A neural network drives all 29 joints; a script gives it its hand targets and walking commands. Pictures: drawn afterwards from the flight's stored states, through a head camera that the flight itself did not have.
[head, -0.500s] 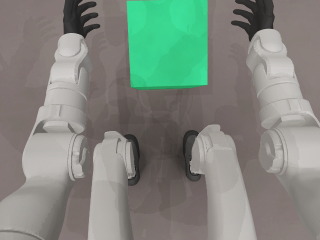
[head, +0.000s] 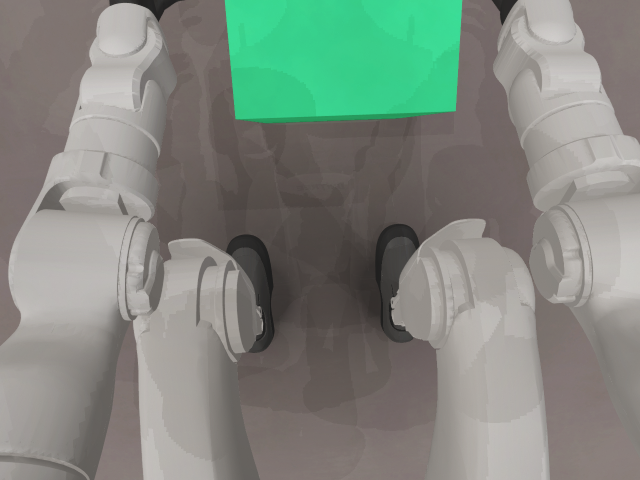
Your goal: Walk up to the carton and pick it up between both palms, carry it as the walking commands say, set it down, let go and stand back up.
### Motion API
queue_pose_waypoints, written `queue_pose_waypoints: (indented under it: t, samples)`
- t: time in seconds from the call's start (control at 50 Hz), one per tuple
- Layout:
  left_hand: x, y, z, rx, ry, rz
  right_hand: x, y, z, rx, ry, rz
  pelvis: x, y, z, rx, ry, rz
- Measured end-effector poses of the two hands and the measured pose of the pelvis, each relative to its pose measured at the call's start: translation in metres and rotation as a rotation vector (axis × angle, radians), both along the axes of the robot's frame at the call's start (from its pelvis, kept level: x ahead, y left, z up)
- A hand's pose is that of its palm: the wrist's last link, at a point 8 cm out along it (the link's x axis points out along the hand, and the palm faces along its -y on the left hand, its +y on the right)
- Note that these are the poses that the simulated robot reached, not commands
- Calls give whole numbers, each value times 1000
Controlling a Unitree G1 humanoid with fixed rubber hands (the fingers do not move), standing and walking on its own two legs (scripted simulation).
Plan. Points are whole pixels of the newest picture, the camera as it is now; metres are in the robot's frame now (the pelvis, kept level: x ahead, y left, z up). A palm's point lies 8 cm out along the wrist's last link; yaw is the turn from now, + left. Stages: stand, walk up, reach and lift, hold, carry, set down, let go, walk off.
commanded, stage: reach and lift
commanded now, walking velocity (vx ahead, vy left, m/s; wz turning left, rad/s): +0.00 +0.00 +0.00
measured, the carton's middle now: (334, 22) +0.53 -0.03 -0.27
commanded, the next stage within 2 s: none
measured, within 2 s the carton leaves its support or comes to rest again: leaves its support in 1.56 s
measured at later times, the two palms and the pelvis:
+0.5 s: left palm (151, 7) +0.54 +0.15 -0.19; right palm out of the picture +0.52 -0.20 -0.19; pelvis +0.00 +0.00 -0.02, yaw +0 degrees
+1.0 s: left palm (187, 6) +0.54 +0.12 -0.20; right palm out of the picture +0.53 -0.18 -0.20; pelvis +0.00 +0.00 -0.01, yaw +0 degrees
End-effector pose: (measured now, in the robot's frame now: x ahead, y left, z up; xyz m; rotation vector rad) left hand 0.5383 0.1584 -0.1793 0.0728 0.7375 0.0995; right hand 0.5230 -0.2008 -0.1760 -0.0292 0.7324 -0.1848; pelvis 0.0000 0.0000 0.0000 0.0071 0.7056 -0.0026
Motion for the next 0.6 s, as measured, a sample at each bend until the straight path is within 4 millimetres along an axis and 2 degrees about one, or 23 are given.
queue_pose_waypoints:
  t: [0.1,0.2,0.44,0.6]
  samples:
    - [0,-1,-19,-2,4,-1,1,2,-20,4,5,0,-1,0,-13,0,-27,0]
    - [3,0,-26,1,-6,-4,2,1,-28,2,-5,2,-2,0,-22,-1,-54,0]
    - [2,-6,-15,-9,-3,-14,1,0,-16,3,-3,2,-2,1,-18,-1,-59,-4]
    - [3,-13,-13,-16,-4,-28,3,8,-13,10,-2,13,-4,1,-16,-1,-50,-2]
